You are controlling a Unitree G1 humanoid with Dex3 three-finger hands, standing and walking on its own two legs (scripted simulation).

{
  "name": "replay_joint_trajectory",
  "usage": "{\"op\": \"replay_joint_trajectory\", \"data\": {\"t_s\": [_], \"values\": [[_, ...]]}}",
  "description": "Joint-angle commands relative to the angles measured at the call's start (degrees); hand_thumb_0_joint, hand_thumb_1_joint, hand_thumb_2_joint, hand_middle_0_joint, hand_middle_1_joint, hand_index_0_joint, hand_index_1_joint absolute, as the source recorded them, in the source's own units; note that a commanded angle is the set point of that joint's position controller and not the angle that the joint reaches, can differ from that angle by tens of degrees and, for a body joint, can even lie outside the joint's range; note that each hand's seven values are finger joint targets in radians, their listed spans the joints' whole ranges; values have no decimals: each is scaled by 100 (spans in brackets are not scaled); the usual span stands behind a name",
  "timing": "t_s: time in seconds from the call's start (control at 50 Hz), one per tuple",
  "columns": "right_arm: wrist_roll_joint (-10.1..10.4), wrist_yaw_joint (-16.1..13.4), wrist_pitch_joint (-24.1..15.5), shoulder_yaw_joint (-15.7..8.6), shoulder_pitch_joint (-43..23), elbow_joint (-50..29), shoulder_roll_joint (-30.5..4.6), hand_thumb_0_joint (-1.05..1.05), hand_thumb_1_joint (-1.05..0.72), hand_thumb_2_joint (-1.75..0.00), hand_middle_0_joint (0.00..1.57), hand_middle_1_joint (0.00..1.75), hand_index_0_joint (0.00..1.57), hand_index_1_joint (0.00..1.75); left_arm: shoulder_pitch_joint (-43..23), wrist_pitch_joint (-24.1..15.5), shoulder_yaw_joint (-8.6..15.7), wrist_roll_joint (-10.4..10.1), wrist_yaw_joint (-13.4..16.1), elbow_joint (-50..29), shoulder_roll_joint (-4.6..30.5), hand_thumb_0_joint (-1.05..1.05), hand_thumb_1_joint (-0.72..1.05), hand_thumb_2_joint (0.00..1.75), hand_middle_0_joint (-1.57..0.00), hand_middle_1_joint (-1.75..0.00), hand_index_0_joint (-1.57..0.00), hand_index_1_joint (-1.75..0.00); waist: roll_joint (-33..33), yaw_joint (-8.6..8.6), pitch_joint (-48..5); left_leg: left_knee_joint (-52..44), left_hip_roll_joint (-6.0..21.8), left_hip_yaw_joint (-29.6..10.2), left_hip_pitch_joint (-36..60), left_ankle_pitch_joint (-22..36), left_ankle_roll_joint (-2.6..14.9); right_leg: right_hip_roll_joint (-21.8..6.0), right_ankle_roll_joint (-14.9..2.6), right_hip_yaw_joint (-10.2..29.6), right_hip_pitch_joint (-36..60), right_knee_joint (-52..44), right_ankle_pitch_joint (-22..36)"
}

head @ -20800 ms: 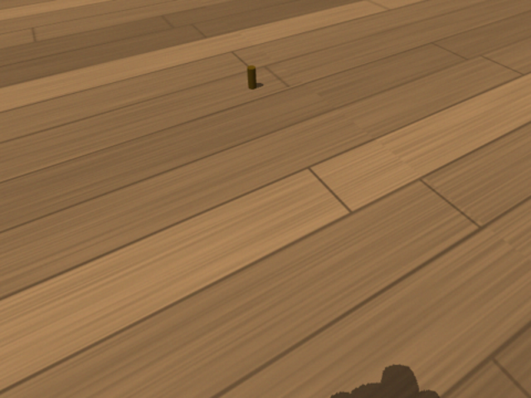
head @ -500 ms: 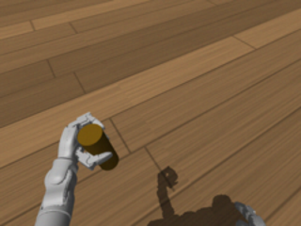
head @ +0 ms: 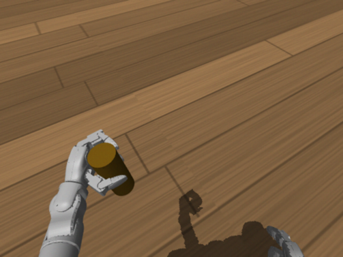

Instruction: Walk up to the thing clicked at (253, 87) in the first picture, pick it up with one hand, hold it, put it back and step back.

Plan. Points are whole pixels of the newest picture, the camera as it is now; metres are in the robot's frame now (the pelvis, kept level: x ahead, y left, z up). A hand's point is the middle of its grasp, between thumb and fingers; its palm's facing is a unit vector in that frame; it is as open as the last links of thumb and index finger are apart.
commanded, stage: hold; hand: left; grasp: from the side
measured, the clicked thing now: (113, 171) +0.32 +0.15 +0.03
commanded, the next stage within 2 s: crouch in 0.20 s
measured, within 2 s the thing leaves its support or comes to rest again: neither
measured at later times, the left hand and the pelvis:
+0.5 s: hand (111, 167) +0.32 +0.16 +0.03, palm faces -0.08 -1.00 +0.00, open 9.4 cm; pelvis -0.01 +0.00 -0.01, yaw +0 degrees
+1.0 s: hand (127, 191) +0.36 +0.16 -0.20, palm faces -0.06 -1.00 -0.02, open 9.4 cm; pelvis -0.04 +0.00 -0.19, yaw -1 degrees
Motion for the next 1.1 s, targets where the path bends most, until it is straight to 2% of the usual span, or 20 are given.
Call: {"op": "replay_joint_trajectory", "data": {"t_s": [0.0, 0.02, 0.06, 0.08, 0.12, 0.26, 0.3, 0.38, 0.46, 0.48, 0.5, 0.64, 0.66, 0.7, 0.74, 0.76, 0.78, 0.9, 1.02, 1.08], "values": [[-13, -94, -245, -303, -148, -657, -778, 0, -91, -90, 20, 30, 20, 30, -1608, -402, 359, -154, 3, -1071, 728, 0, 9, 124, -129, -148, -131, -148, -208, -68, -1412, -604, -145, 59, 797, 1301, 166, 102, -73, -13, 466, -637, 1526], [-22, -80, -246, -304, -182, -692, -769, 0, -90, -90, 20, 30, 20, 30, -1524, -396, 155, -156, -23, -1094, 516, 0, 10, 124, -129, -147, -130, -146, -231, -74, -1318, -614, -150, 59, 703, 1216, 163, 102, -85, -23, 444, -652, 1455], [-12, -69, -257, -302, -166, -689, -762, 0, -90, -90, 20, 30, 20, 30, -1398, -425, 453, -158, 9, -1217, 826, 0, 10, 123, -129, -146, -130, -146, -115, 40, -1587, -597, -154, 77, 780, 1293, 149, 98, -93, -10, 575, -634, 1499], [-17, -64, -259, -301, -194, -689, -775, 0, -90, -90, 20, 30, 20, 30, -1376, -404, 172, -120, -26, -1066, 603, 0, 11, 123, -129, -147, -131, -147, -145, -56, -1346, -627, -148, 70, 718, 1201, 145, 106, -100, -22, 466, -624, 1427], [-22, -62, -248, -325, -169, -718, -793, 0, -90, -90, 20, 30, 20, 30, -1687, -475, 361, -106, -6, -1612, 910, 0, 10, 124, -130, -148, -132, -147, 101, 21, -1747, -615, -141, 61, 960, 1386, 137, 103, -103, -9, 578, -598, 1571], [-11, -87, -222, -310, -124, -658, -786, 0, -90, -90, 20, 30, 20, 30, -1549, -368, 327, -145, 47, -1087, 695, 0, 6, 123, -128, -147, -130, -147, -246, -51, -1412, -617, -124, 38, 784, 1361, 169, 113, -87, -38, 514, -640, 1536], [-14, -80, -254, -304, -228, -706, -778, 0, -84, -89, 20, 30, 20, 30, -1529, -409, 305, -163, -5, -1237, 696, 0, 21, 121, -130, -141, -132, -140, -143, -19, -1264, -667, -147, 49, 663, 1015, 158, 98, -94, -17, 412, -674, 1240], [-40, -20, -267, -328, -146, -692, -818, 0, -86, -89, 20, 30, 20, 30, -1717, -493, 239, -64, -2, -911, 664, 0, 21, 119, -128, -138, -130, -137, -128, -131, -1253, -557, -118, 16, 524, 1043, 157, 124, -118, -46, 200, -501, 1267], [-91, 23, -316, -320, -75, -586, -772, 0, -86, -89, 20, 30, 20, 30, -1988, -750, 475, -102, 79, -687, 695, 0, 17, 116, -124, -134, -126, -134, -157, -101, -1405, -169, -145, 48, 152, 951, 183, 81, -101, 16, -116, -240, 1225], [-118, 32, -310, -327, -19, -511, -781, 0, -86, -90, 20, 30, 20, 30, -1704, -770, 374, -32, 81, 78, 519, 0, 16, 118, -124, -135, -126, -134, -440, -247, -1173, -48, -136, 21, -70, 863, 221, 97, -82, 7, -372, -166, 1153], [-144, 66, -340, -356, -10, -528, -824, 0, -86, -90, 20, 30, 20, 30, -1708, -879, 408, -32, 85, 125, 493, 0, 16, 117, -123, -135, -125, -134, -410, -206, -1161, 90, -146, 10, -308, 769, 210, 96, -92, 14, -533, -12, 1064], [-280, 209, -448, -372, 45, -502, -871, 0, -87, -90, 20, 30, 20, 30, -2526, -1807, 573, 80, 16, 806, 726, 0, 14, 122, -128, -141, -130, -141, -191, -297, -2038, 1323, -200, -84, -1576, 193, 189, 81, -141, 117, -1842, 1199, 416], [-304, 230, -449, -339, 93, -453, -856, 0, -88, -90, 20, 30, 20, 30, -2668, -1967, 716, 79, -8, 840, 881, 0, 14, 121, -129, -141, -130, -140, -9, -259, -2260, 1611, -192, -107, -1738, 318, 189, 71, -147, 130, -2088, 1475, 477], [-362, 267, -458, -329, 78, -465, -888, 0, -88, -90, 20, 30, 20, 30, -2701, -2172, 566, 108, -58, 1115, 722, 0, 16, 123, -131, -142, -132, -142, -7, -325, -2692, 2090, -197, -168, -2115, 371, 206, 73, -155, 137, -2531, 1919, 475], [-364, 295, -449, -311, 80, -476, -933, 0, -89, -90, 20, 30, 20, 30, -2781, -2339, 853, 94, -58, 1344, 984, 0, 15, 123, -131, -142, -132, -142, 4, -228, -2926, 2491, -211, -166, -2637, 256, 214, 52, -152, 199, -2808, 2269, 354], [-377, 310, -457, -319, 74, -469, -958, 0, -88, -90, 20, 30, 20, 30, -2964, -2425, 704, 119, -82, 1270, 915, 0, 15, 123, -131, -142, -132, -142, 77, -260, -3094, 2664, -202, -186, -2749, 248, 204, 61, -169, 201, -3080, 2480, 306], [-400, 338, -430, -296, 84, -457, -978, 0, -89, -90, 20, 30, 20, 30, -3025, -2500, 868, 106, -83, 1296, 1054, 0, 15, 124, -130, -141, -131, -142, 251, -202, -3296, 2832, -208, -208, -2851, 347, 190, 68, -192, 181, -3289, 2713, 334], [-478, 436, -308, -326, 139, -340, -1112, 0, -89, -91, 20, 30, 20, 30, -3256, -2669, 1045, 97, -149, 1477, 1143, 0, 20, 127, -129, -140, -129, -141, 226, -226, -4205, 3925, -192, -259, -3541, 842, 225, 126, -210, 98, -4166, 3803, 703], [-573, 542, -264, -356, 126, -163, -1122, 0, -90, -91, 20, 30, 20, 30, -3970, -2761, 1014, 195, -164, 1694, 1127, 0, 20, 129, -127, -141, -128, -142, 74, -486, -4350, 4788, -160, -259, -4502, 438, 264, 139, -184, 129, -4947, 4498, 409], [-617, 587, -231, -330, 53, -106, -1180, 0, -89, -91, 20, 30, 20, 30, -4107, -2761, 1155, 341, -118, 2158, 1283, 0, 19, 131, -127, -143, -128, -144, 327, -480, -4135, 4974, -153, -323, -4744, -52, 200, 165, -276, -98, -5855, 5016, -178]]}}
